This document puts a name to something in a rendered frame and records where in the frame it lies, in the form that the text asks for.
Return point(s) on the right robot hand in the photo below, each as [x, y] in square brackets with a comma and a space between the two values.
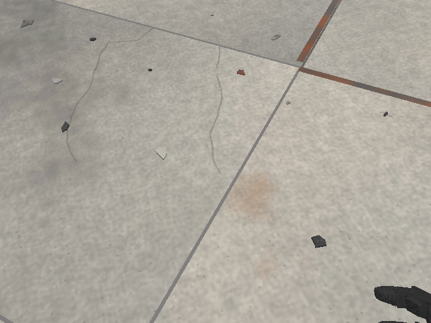
[414, 299]

